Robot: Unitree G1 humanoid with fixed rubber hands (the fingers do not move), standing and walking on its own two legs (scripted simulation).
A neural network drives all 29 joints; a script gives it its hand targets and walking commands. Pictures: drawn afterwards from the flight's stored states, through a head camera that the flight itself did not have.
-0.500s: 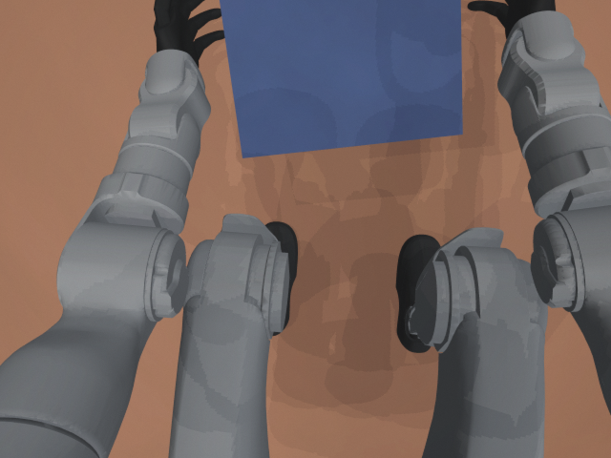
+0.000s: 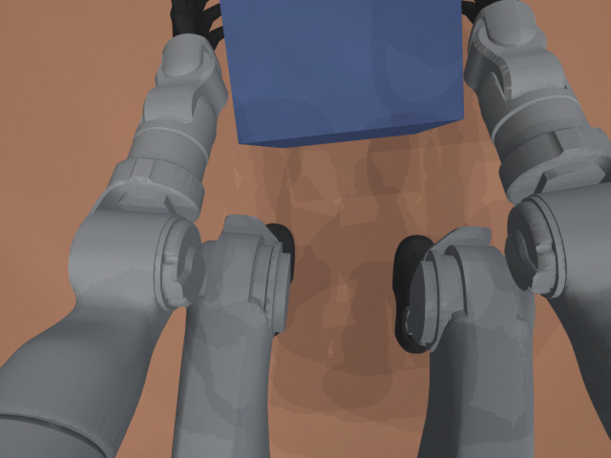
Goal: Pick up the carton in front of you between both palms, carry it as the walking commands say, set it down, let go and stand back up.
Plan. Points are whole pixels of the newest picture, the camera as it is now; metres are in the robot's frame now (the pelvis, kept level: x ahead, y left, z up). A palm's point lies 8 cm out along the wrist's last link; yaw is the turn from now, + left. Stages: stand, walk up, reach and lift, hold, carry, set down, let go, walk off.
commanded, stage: reach and lift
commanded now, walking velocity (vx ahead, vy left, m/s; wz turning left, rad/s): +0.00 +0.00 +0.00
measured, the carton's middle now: (340, 53) +0.51 +0.01 -0.23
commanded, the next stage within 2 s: none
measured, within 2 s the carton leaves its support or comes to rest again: neither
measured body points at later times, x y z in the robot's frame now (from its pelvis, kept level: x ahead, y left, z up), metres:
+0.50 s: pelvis +0.00 +0.00 +0.09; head +0.25 -0.01 +0.47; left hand +0.49 +0.16 +0.02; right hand +0.51 -0.14 +0.02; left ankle +0.12 +0.13 -0.33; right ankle +0.11 -0.13 -0.33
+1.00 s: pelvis +0.04 +0.00 +0.22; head +0.22 -0.01 +0.64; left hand +0.47 +0.16 +0.17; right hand +0.47 -0.15 +0.17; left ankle +0.12 +0.13 -0.33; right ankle +0.11 -0.13 -0.33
